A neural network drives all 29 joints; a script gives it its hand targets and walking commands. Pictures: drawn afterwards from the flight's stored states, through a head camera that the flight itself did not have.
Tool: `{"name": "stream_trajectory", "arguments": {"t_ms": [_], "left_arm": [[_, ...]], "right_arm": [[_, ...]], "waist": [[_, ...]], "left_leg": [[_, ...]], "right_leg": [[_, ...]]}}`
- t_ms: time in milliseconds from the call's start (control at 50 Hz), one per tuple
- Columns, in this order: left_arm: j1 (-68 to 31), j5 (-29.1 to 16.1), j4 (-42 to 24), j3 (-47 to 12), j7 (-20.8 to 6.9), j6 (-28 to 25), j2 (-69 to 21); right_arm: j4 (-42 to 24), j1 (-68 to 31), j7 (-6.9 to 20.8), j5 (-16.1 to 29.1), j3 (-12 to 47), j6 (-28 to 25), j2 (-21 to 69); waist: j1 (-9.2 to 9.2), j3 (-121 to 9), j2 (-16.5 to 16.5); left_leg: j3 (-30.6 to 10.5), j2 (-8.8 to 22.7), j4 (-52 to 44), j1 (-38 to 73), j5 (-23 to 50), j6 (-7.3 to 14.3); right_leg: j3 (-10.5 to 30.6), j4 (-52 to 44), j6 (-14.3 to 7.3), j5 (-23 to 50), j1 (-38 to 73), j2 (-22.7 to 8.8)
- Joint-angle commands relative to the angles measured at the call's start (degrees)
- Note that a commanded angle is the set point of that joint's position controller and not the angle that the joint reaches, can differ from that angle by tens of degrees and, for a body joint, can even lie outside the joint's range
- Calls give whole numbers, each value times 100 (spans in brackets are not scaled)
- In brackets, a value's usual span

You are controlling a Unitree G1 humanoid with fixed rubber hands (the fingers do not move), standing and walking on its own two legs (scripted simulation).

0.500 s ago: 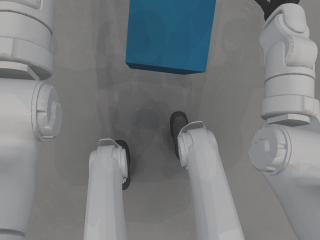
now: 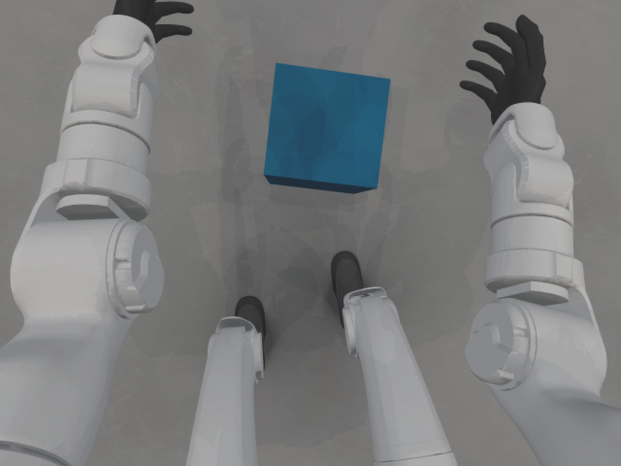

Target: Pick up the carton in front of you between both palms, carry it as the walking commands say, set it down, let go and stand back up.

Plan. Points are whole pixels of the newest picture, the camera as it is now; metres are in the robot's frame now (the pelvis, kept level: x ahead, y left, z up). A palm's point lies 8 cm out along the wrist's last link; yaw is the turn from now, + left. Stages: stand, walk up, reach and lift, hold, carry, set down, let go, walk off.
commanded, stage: let go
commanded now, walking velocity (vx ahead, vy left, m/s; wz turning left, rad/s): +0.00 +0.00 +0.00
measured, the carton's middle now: (321, 139) +0.52 -0.11 -0.52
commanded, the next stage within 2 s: stand in 1.38 s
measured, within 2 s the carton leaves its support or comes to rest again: neither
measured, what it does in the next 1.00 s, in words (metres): rises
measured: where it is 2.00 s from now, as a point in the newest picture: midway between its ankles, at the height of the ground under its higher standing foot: (301, 328)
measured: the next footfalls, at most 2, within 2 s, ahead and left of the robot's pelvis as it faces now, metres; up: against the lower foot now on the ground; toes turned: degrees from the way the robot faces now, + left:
none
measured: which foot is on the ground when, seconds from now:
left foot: down 0.00-1.00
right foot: down 0.00-1.00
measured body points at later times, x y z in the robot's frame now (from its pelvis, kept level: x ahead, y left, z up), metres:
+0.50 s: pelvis +0.06 -0.03 +0.09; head +0.23 -0.04 +0.51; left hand +0.41 +0.14 -0.01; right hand +0.31 -0.29 +0.00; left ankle +0.04 +0.12 -0.61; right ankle +0.11 -0.14 -0.61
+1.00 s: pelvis +0.10 +0.01 +0.13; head +0.13 +0.01 +0.58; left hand +0.29 +0.24 +0.05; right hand +0.26 -0.23 +0.05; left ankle +0.04 +0.13 -0.61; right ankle +0.11 -0.14 -0.61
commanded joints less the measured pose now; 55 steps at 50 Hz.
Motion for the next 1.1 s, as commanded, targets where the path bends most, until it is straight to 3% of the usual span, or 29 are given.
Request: {"name": "stream_trajectory", "arguments": {"t_ms": [0, 60, 140, 220, 300, 420, 560, 800, 1060, 1080], "left_arm": [[-19, 112, -1365, 222, 400, -211, -146], [857, 40, -2086, 118, 744, -312, -556], [1838, -45, -2772, 23, 993, -422, -780], [2854, -195, -2957, -137, 1000, -590, -876], [3891, -331, -2769, -241, 846, -852, -777], [5300, -428, -2576, -332, 629, -1224, -672], [6741, -549, -2686, -508, 529, -1526, -460], [8245, -781, -3273, -937, 224, -1477, -462], [8602, -973, -3683, -1222, -5, -1133, -387], [8847, -1083, -3398, -1224, 102, -1298, -366]], "right_arm": [[-915, 249, 329, -243, 260, -278, -696], [-1125, 1015, 595, -246, 597, -384, -897], [-1237, 1919, 825, -64, 1087, -484, -1083], [-1166, 2868, 935, 196, 1551, -625, -1075], [-1148, 3810, 927, 343, 1850, -824, -1041], [-1539, 5126, 746, 521, 2242, -1120, -981], [-2044, 6479, 559, 745, 2636, -1327, -999], [-1822, 7089, 614, 684, 2529, -1271, -1210], [-1612, 7231, 582, 479, 2275, -952, -1312], [-1870, 6997, 460, 426, 2251, -702, -1441]], "waist": [[-189, -6560, 515], [-118, -6223, 393], [-11, -5298, 229], [80, -4407, 139], [181, -3678, -125], [290, -3030, -569], [475, -2256, -589], [815, -572, 199], [869, 261, -90], [873, -35, -26]], "left_leg": [[422, -346, -1110, 2772, 2402, -187], [369, -323, -1410, 3180, 2335, -216], [440, -328, -1910, 3213, 1333, -185], [500, -297, -2310, 3312, 539, -137], [563, -230, -2603, 3415, 250, -67], [556, -187, -2896, 3995, 437, 41], [507, -136, -3473, 5019, 912, 108], [290, 167, -4497, 6845, 1631, -30], [180, 301, -4768, 7178, 2124, -9], [176, 272, -4543, 7459, 2843, -75]], "right_leg": [[-772, 8, 10, 2781, 5511, 530], [-731, -226, -87, 2493, 5735, 495], [-559, -708, -164, 1858, 6301, 409], [-385, -1199, -161, 1304, 6857, 349], [-194, -1521, -110, 1138, 7498, 324], [29, -1858, 13, 1794, 8432, 273], [88, -2300, 100, 2612, 9264, 271], [-237, -3261, -72, 1521, 9404, 523], [-309, -3376, -119, 1392, 9891, 637], [-382, -3221, -69, 1273, 9587, 768]]}}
